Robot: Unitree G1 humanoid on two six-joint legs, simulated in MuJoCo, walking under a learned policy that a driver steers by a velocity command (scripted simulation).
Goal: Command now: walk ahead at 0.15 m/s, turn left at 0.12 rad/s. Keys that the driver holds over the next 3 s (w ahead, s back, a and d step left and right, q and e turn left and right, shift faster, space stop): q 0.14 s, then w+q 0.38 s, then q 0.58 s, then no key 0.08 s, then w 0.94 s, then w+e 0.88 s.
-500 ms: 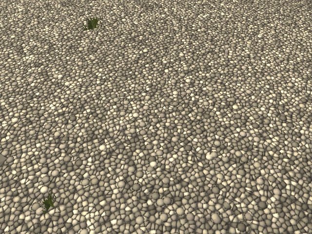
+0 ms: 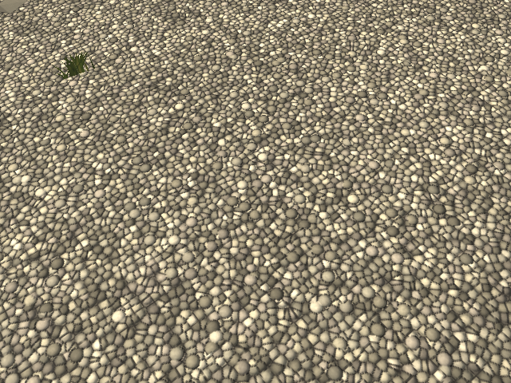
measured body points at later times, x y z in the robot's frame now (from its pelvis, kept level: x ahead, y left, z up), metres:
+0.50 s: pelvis +0.17 +0.04 +0.00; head +0.19 +0.06 +0.45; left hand +0.29 +0.34 -0.10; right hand +0.31 -0.22 -0.10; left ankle +0.15 +0.14 -0.75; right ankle +0.29 -0.10 -0.71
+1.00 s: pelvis +0.30 +0.05 +0.00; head +0.34 +0.08 +0.44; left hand +0.23 +0.35 -0.12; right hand +0.61 -0.06 -0.09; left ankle +0.29 +0.20 -0.72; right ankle +0.33 -0.08 -0.75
